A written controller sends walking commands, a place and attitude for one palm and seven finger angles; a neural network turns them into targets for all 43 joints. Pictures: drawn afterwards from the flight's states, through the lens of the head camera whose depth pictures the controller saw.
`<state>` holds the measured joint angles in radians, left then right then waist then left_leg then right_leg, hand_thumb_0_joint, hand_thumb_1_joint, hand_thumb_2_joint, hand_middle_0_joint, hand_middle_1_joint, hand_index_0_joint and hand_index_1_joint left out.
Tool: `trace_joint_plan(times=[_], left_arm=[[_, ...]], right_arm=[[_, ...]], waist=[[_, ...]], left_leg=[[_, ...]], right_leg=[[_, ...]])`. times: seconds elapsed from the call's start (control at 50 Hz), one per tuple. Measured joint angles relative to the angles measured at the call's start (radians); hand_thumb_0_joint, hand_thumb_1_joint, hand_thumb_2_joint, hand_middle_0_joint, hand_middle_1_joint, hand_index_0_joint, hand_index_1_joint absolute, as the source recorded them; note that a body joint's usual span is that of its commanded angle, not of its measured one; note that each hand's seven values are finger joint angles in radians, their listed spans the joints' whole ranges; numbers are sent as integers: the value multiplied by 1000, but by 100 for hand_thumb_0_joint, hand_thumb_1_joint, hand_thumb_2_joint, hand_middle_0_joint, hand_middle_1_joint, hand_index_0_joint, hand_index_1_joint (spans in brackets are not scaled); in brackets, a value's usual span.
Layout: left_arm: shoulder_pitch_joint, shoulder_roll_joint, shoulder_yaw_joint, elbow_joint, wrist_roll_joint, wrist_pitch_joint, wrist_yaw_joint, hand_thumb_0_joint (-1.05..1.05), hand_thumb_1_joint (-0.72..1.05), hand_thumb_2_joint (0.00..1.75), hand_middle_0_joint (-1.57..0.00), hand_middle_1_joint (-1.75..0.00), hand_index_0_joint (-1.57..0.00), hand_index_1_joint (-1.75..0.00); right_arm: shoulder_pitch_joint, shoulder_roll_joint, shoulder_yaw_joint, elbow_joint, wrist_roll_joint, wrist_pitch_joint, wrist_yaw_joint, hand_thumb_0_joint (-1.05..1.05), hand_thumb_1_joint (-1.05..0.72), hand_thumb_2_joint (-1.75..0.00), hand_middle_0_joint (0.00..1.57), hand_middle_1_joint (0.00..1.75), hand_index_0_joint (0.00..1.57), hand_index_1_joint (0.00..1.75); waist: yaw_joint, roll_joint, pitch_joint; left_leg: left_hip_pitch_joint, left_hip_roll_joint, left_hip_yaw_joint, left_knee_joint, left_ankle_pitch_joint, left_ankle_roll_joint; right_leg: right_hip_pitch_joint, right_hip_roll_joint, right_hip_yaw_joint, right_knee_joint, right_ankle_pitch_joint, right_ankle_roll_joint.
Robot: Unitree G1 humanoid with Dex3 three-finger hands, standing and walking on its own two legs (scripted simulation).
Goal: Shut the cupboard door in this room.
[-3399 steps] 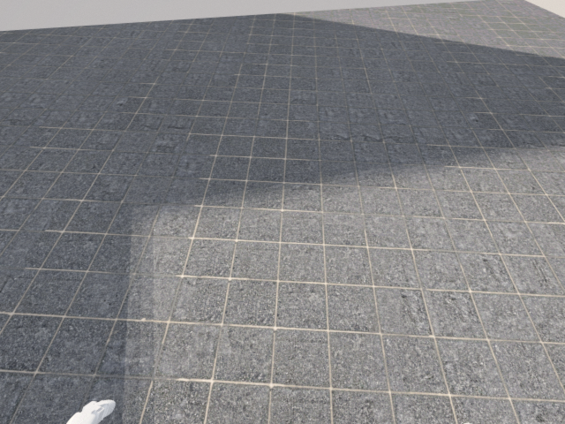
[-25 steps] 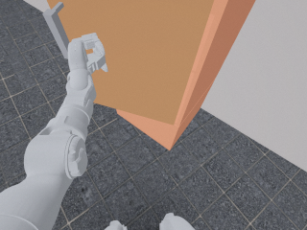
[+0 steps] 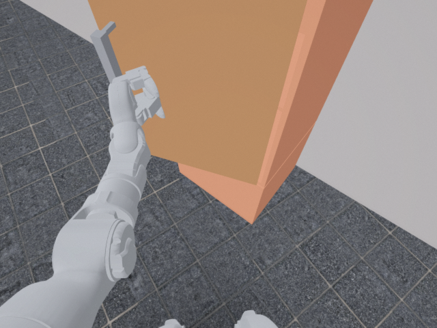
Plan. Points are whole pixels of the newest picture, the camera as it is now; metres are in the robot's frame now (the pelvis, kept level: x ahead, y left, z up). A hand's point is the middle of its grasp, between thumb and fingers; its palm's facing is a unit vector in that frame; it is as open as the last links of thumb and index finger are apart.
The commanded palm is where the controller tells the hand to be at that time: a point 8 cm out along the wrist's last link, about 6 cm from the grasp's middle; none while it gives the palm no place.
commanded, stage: draw the hand back to the body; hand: left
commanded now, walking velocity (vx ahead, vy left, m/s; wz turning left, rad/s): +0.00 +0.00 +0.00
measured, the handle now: (115, 59) +0.67 +0.16 +0.09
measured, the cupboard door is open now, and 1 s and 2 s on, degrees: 20 20 20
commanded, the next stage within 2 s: step back with the hand held close in 1.44 s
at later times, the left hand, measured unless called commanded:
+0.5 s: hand (83, 174) +0.34 +0.16 +0.15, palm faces +0.07 -0.98 -0.16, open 3.1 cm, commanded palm +0.30 +0.22 +0.17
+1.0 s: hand out of the picture +0.22 +0.27 +0.19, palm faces +0.41 -0.83 -0.39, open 5.6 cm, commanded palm +0.16 +0.31 +0.22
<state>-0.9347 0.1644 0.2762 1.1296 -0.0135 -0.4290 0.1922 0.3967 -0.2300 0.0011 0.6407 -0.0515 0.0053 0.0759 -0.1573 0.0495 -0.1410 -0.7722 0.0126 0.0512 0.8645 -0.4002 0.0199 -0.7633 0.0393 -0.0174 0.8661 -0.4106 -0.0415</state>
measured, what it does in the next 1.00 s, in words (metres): rises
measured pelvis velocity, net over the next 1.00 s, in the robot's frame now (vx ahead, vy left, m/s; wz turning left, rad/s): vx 0.02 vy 0.02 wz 0.03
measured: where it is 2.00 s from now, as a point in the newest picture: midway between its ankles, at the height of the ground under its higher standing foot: outside the picture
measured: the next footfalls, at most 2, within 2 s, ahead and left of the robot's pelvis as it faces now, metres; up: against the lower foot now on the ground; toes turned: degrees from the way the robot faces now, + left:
none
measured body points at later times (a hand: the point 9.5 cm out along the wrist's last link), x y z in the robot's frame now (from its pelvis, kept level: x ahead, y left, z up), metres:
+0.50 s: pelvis +0.00 +0.01 +0.04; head -0.01 -0.01 +0.49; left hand +0.33 +0.21 +0.16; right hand +0.18 -0.23 -0.05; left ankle +0.00 +0.11 -0.69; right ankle +0.00 -0.09 -0.69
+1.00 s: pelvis +0.02 +0.02 +0.05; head +0.00 -0.01 +0.50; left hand +0.19 +0.32 +0.21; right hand +0.21 -0.19 -0.05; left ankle +0.00 +0.11 -0.69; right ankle +0.00 -0.09 -0.69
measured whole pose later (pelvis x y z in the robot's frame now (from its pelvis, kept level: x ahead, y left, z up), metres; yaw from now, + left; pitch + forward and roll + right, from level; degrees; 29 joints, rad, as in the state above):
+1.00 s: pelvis +0.02 +0.02 +0.05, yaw +2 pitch -2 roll +0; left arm 0.40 0.34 0.28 -0.29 -0.07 -0.05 0.08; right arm 0.21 -0.22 0.04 0.60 0.02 0.00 -0.05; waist 0.05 0.08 -0.02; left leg -0.12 -0.03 0.02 0.41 -0.26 0.04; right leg -0.08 0.01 -0.03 0.38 -0.26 -0.01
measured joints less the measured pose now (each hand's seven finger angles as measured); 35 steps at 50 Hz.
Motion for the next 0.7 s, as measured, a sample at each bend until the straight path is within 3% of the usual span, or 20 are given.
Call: trace_joint_plan(times=[0.04,0.08,0.18,0.24,0.32,0.38,0.5,0.7], left_arm=[[82,13,-14,-67,13,-17,-26,2,90,90,-130,-150,-130,-149],[168,24,-41,-132,7,2,-55,2,90,90,-129,-150,-130,-149],[364,4,-86,-317,-98,120,-115,2,90,90,-130,-150,-130,-149],[449,-11,-119,-443,-124,144,-128,2,90,90,-130,-150,-130,-150],[519,-7,-166,-580,-112,143,-151,2,90,90,-129,-150,-130,-149],[559,2,-182,-632,-120,192,-183,2,90,90,-127,-147,-128,-147],[754,52,-224,-819,-82,268,-169,2,90,90,-117,-137,-118,-136],[997,114,-187,-1134,-51,354,-125,2,89,90,-93,-109,-93,-109]], right_arm=[[28,-4,-5,-1,6,10,2,0,-91,-90,20,30,20,30],[49,-10,-11,-1,20,25,0,0,-91,-90,20,30,20,30],[55,-24,-17,8,63,35,-34,1,-91,-90,20,30,20,30],[24,-29,-19,10,74,11,-57,1,-91,-90,20,30,20,30],[-46,-41,-21,1,82,-26,-74,1,-91,-90,20,30,20,30],[-103,-49,-16,-17,96,-34,-82,1,-91,-90,19,29,20,30],[-203,-16,7,-73,108,15,-119,1,-91,-90,19,29,20,30],[-236,6,50,-83,90,2,-139,1,-91,-90,20,30,20,30]], waist=[[15,5,-6],[32,12,-5],[72,15,19],[89,5,33],[107,0,38],[124,7,37],[143,4,67],[196,13,126]], left_leg=[[27,3,9,-12,-1,0],[65,5,12,-30,0,1],[186,7,2,-98,22,1],[241,5,-9,-129,36,1],[288,-1,-18,-148,47,2],[324,-8,-16,-169,57,5],[455,-21,-3,-286,105,9],[593,-32,-28,-406,149,13]], right_leg=[[23,4,9,-10,1,0],[60,6,13,-29,5,1],[191,11,6,-114,32,3],[255,10,-4,-155,48,2],[307,4,-12,-178,58,3],[341,-2,-10,-194,65,7],[459,-13,5,-286,101,15],[617,-20,-16,-433,152,19]])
